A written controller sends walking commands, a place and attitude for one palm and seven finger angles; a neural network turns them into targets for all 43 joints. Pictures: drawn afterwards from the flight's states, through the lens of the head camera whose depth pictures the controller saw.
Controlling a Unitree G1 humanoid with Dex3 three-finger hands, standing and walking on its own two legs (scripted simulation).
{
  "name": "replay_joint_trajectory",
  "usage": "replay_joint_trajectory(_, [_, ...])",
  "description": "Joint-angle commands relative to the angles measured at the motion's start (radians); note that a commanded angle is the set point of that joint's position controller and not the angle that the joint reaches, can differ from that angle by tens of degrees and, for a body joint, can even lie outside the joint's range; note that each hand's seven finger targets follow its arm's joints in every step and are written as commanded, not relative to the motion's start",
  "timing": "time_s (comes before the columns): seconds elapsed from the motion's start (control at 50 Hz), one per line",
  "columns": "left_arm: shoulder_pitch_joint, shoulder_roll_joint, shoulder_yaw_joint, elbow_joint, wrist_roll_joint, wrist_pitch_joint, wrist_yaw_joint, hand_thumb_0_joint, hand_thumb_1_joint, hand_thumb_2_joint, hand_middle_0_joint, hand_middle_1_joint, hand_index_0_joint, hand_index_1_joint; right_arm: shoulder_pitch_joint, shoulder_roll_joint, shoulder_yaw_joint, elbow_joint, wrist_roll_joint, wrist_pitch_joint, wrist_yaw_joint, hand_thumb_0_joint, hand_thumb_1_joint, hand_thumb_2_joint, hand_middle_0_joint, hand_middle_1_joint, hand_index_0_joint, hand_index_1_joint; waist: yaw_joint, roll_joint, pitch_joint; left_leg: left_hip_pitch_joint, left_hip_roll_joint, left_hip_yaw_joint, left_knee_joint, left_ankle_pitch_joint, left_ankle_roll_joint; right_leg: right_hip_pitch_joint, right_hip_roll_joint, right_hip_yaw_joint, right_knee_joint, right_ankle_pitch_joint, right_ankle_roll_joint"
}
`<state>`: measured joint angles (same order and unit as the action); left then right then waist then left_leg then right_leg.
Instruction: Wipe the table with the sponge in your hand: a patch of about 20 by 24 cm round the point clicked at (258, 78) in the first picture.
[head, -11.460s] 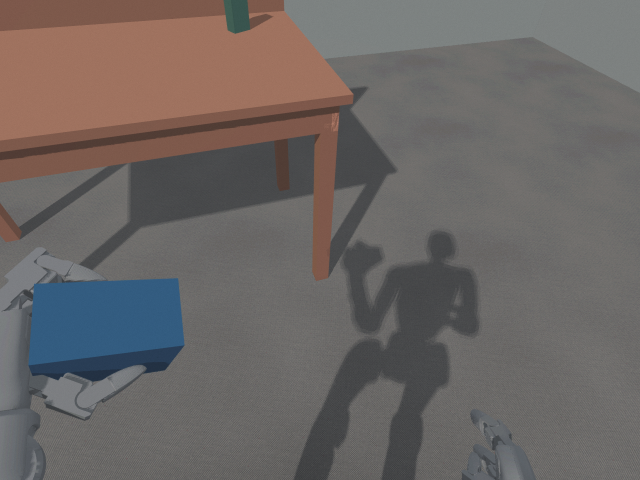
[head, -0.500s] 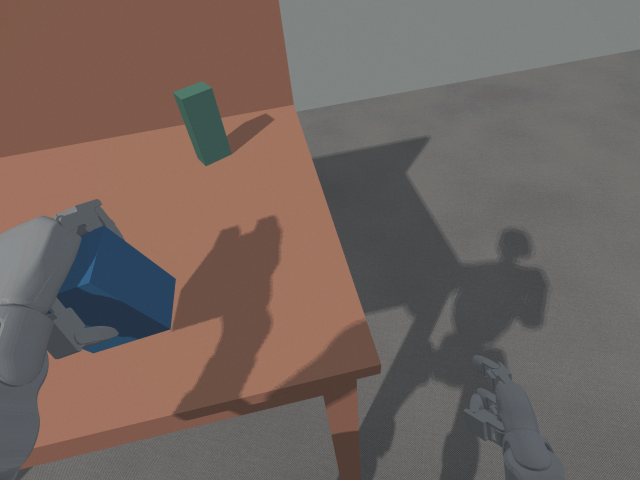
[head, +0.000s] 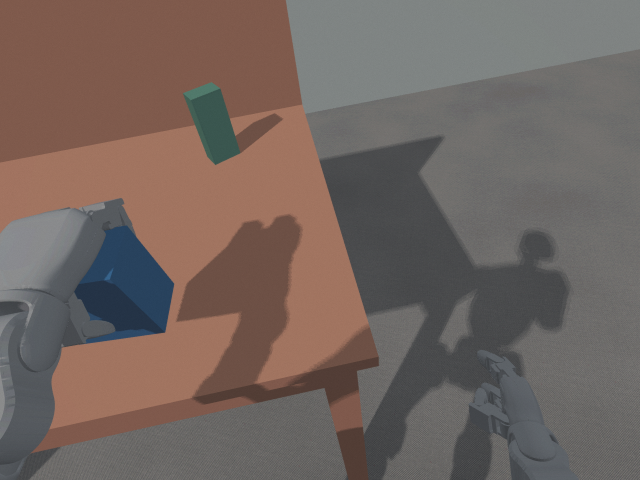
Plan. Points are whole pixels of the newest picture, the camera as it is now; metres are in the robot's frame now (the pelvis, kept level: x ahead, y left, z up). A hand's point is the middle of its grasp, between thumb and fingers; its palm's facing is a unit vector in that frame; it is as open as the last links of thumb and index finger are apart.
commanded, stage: turn the palm down, sponge in hand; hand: left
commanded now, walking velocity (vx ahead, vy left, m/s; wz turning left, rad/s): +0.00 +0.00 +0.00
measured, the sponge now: (110, 297) +0.24 +0.28 +0.15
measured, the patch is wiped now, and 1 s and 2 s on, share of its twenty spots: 0.00 0.00 0.00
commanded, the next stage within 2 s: move the sponge above the wiping area in 0.34 s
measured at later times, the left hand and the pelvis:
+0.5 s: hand (83, 271) +0.24 +0.28 +0.20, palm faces +0.17 -0.03 -0.98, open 10.7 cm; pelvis +0.00 +0.00 +0.00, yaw +0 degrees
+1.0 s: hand (90, 291) +0.23 +0.28 +0.18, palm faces +0.15 -0.05 -0.99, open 10.7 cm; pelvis +0.00 +0.00 +0.00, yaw +0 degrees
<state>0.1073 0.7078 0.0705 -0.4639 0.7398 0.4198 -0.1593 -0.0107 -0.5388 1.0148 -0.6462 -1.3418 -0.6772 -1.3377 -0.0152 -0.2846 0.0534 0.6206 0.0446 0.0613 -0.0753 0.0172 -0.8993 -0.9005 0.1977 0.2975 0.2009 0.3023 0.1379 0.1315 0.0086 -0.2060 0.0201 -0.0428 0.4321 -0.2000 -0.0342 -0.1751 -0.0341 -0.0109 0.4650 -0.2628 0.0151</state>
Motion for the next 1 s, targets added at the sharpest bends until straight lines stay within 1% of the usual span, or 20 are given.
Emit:
replay_joint_trajectory(0.0, [-0.245,0.283,0.241,-0.131,0.034,-0.009,0.068,0.000,0.100,1.300,-1.200,-1.600,-1.200,-1.600,-0.208,-0.081,-0.041,-0.183,-0.005,-0.049,-0.003,0.000,-0.900,-0.900,0.200,0.300,0.200,0.300,0.006,-0.072,-0.236,0.066,-0.059,0.048,-0.039,0.201,0.061,0.075,0.034,0.001,-0.071,0.181,-0.033])
replay_joint_trajectory(0.02, [-0.246,0.285,0.249,-0.133,0.033,0.003,0.068,0.000,0.100,1.300,-1.200,-1.600,-1.200,-1.600,-0.258,-0.073,-0.030,-0.180,0.000,-0.058,-0.001,0.000,-0.900,-0.900,0.200,0.300,0.200,0.300,0.012,-0.051,-0.210,0.063,-0.062,0.044,-0.034,0.192,0.059,0.057,0.053,0.030,-0.080,0.167,-0.043])
replay_joint_trajectory(0.04, [-0.245,0.230,0.201,-0.142,0.024,-0.008,0.068,0.000,0.100,1.300,-1.200,-1.600,-1.200,-1.600,-0.216,-0.070,-0.037,-0.188,0.002,-0.061,-0.001,0.000,-0.900,-0.900,0.200,0.300,0.200,0.300,-0.009,-0.070,-0.221,0.063,-0.051,0.056,-0.033,0.199,0.061,0.072,0.035,-0.001,-0.066,0.185,-0.033])
replay_joint_trajectory(0.32, [-0.242,0.278,0.240,-0.164,0.041,-0.013,0.071,0.000,0.100,1.300,-1.200,-1.600,-1.200,-1.600,-0.242,-0.068,-0.036,-0.185,0.001,-0.066,-0.002,0.000,-0.900,-0.900,0.200,0.300,0.200,0.300,0.007,-0.037,-0.212,0.069,-0.056,0.046,-0.035,0.205,0.061,0.068,0.052,0.026,-0.065,0.185,-0.047])
replay_joint_trajectory(0.38, [-0.243,0.271,0.231,-0.138,0.036,-0.018,0.075,0.000,0.100,1.300,-1.200,-1.600,-1.200,-1.600,-0.197,-0.079,-0.043,-0.180,-0.004,-0.059,0.001,0.000,-0.900,-0.900,0.200,0.300,0.200,0.300,0.005,-0.060,-0.234,0.066,-0.052,0.048,-0.044,0.217,0.060,0.085,0.033,-0.004,-0.058,0.206,-0.039])
replay_joint_trajectory(0.42, [-0.244,0.260,0.228,-0.139,0.032,-0.007,0.072,0.000,0.100,1.300,-1.200,-1.600,-1.200,-1.600,-0.243,-0.069,-0.034,-0.180,0.004,-0.062,0.001,0.000,-0.900,-0.900,0.200,0.300,0.200,0.300,0.005,-0.046,-0.199,0.063,-0.053,0.045,-0.046,0.190,0.057,0.060,0.053,0.017,-0.070,0.165,-0.046])
replay_joint_trajectory(0.44, [-0.253,0.218,0.183,-0.140,0.031,-0.012,0.070,0.000,0.100,1.300,-1.200,-1.600,-1.200,-1.600,-0.210,-0.072,-0.036,-0.183,0.000,-0.062,0.001,0.000,-0.900,-0.900,0.200,0.300,0.200,0.300,-0.005,-0.054,-0.216,0.068,-0.047,0.053,-0.047,0.198,0.059,0.066,0.035,-0.010,-0.064,0.176,-0.039])
replay_joint_trajectory(0.52, [-0.214,0.210,0.178,-0.167,0.035,-0.003,0.062,0.000,0.100,1.300,-1.200,-1.600,-1.200,-1.600,-0.252,-0.067,-0.030,-0.189,0.005,-0.062,0.003,0.000,-0.900,-0.900,0.200,0.300,0.200,0.300,0.002,-0.042,-0.205,0.071,-0.051,0.044,-0.051,0.189,0.058,0.056,0.054,0.014,-0.069,0.167,-0.047])
replay_joint_trajectory(0.54, [-0.223,0.172,0.141,-0.176,0.034,-0.012,0.063,0.000,0.100,1.300,-1.200,-1.600,-1.200,-1.600,-0.208,-0.068,-0.037,-0.193,0.001,-0.063,0.002,0.000,-0.900,-0.900,0.200,0.300,0.200,0.300,-0.011,-0.068,-0.210,0.070,-0.044,0.055,-0.048,0.195,0.060,0.063,0.036,-0.013,-0.061,0.179,-0.039])
replay_joint_trajectory(0.6, [-0.194,0.247,0.205,-0.185,0.053,-0.016,0.073,0.000,0.100,1.300,-1.200,-1.600,-1.200,-1.600,-0.201,-0.077,-0.042,-0.189,-0.007,-0.054,0.004,0.000,-0.900,-0.900,0.200,0.300,0.200,0.300,0.007,-0.054,-0.236,0.072,-0.050,0.047,-0.051,0.212,0.061,0.081,0.035,-0.004,-0.055,0.194,-0.043])
replay_joint_trajectory(0.62, [-0.210,0.243,0.207,-0.200,0.057,-0.005,0.076,0.000,0.100,1.300,-1.200,-1.600,-1.200,-1.600,-0.248,-0.067,-0.031,-0.191,-0.002,-0.060,0.005,0.000,-0.900,-0.900,0.200,0.300,0.200,0.300,0.010,-0.049,-0.220,0.070,-0.054,0.044,-0.047,0.202,0.059,0.072,0.055,0.023,-0.061,0.176,-0.051])
replay_joint_trajectory(0.64, [-0.217,0.218,0.186,-0.182,0.055,-0.011,0.084,0.000,0.100,1.300,-1.200,-1.600,-1.200,-1.600,-0.203,-0.068,-0.037,-0.191,-0.005,-0.058,0.006,0.000,-0.900,-0.900,0.200,0.300,0.200,0.300,-0.004,-0.061,-0.221,0.067,-0.044,0.053,-0.046,0.208,0.059,0.079,0.039,-0.007,-0.053,0.181,-0.046])
replay_joint_trajectory(0.72, [-0.209,0.218,0.191,-0.213,0.063,-0.006,0.096,0.000,0.100,1.300,-1.200,-1.600,-1.200,-1.600,-0.247,-0.061,-0.032,-0.193,-0.003,-0.055,0.015,0.000,-0.900,-0.900,0.200,0.300,0.200,0.300,0.013,-0.016,-0.237,0.089,-0.051,0.044,-0.044,0.231,0.057,0.080,0.056,0.018,-0.056,0.194,-0.057])
replay_joint_trajectory(0.74, [-0.194,0.191,0.171,-0.207,0.054,-0.012,0.102,0.000,0.100,1.300,-1.200,-1.600,-1.200,-1.600,-0.203,-0.063,-0.041,-0.193,-0.004,-0.054,0.016,0.000,-0.900,-0.900,0.200,0.300,0.200,0.300,0.001,-0.032,-0.236,0.083,-0.042,0.052,-0.045,0.233,0.057,0.089,0.041,-0.011,-0.049,0.196,-0.050])
replay_joint_trajectory(0.82, [-0.178,0.199,0.183,-0.169,0.056,0.005,0.096,0.000,0.100,1.300,-1.200,-1.600,-1.200,-1.600,-0.244,-0.064,-0.033,-0.186,0.000,-0.049,0.014,0.000,-0.900,-0.900,0.200,0.300,0.200,0.300,0.006,-0.064,-0.183,0.064,-0.048,0.043,-0.053,0.193,0.057,0.059,0.058,0.020,-0.068,0.164,-0.053])
replay_joint_trajectory(0.84, [-0.179,0.171,0.154,-0.159,0.047,0.000,0.096,0.000,0.100,1.300,-1.200,-1.600,-1.200,-1.600,-0.205,-0.069,-0.040,-0.189,0.000,-0.048,0.012,0.000,-0.900,-0.900,0.200,0.300,0.200,0.300,-0.010,-0.072,-0.181,0.060,-0.041,0.056,-0.053,0.181,0.059,0.061,0.040,-0.008,-0.067,0.158,-0.043])
replay_joint_trajectory(0.86, [-0.190,0.205,0.176,-0.132,0.054,-0.002,0.096,0.000,0.100,1.300,-1.200,-1.600,-1.200,-1.600,-0.196,-0.076,-0.041,-0.177,-0.001,-0.044,0.009,0.000,-0.900,-0.900,0.200,0.300,0.200,0.300,-0.008,-0.075,-0.186,0.060,-0.044,0.047,-0.060,0.170,0.057,0.061,0.043,-0.005,-0.070,0.145,-0.045])
replay_joint_trajectory(0.92, [-0.216,0.204,0.163,-0.167,0.068,0.002,0.089,0.000,0.100,1.300,-1.200,-1.600,-1.200,-1.600,-0.250,-0.066,-0.031,-0.189,0.001,-0.050,0.005,0.000,-0.900,-0.900,0.200,0.300,0.200,0.300,0.001,-0.035,-0.188,0.070,-0.053,0.043,-0.056,0.158,0.058,0.051,0.058,0.025,-0.075,0.122,-0.053])
replay_joint_trajectory(0.94, [-0.219,0.165,0.122,-0.153,0.066,-0.005,0.088,0.000,0.100,1.300,-1.200,-1.600,-1.200,-1.600,-0.211,-0.068,-0.039,-0.189,-0.001,-0.053,0.003,0.000,-0.900,-0.900,0.200,0.300,0.200,0.300,-0.016,-0.053,-0.190,0.068,-0.047,0.056,-0.052,0.163,0.061,0.058,0.041,-0.003,-0.068,0.136,-0.045])
replay_joint_trajectory(0.98, [-0.211,0.212,0.157,-0.127,0.076,-0.011,0.084,0.000,0.100,1.300,-1.200,-1.600,-1.200,-1.600,-0.200,-0.078,-0.044,-0.178,-0.006,-0.049,0.000,0.000,-0.900,-0.900,0.200,0.300,0.200,0.300,-0.006,-0.056,-0.204,0.073,-0.051,0.048,-0.054,0.167,0.063,0.066,0.041,0.003,-0.069,0.150,-0.046])
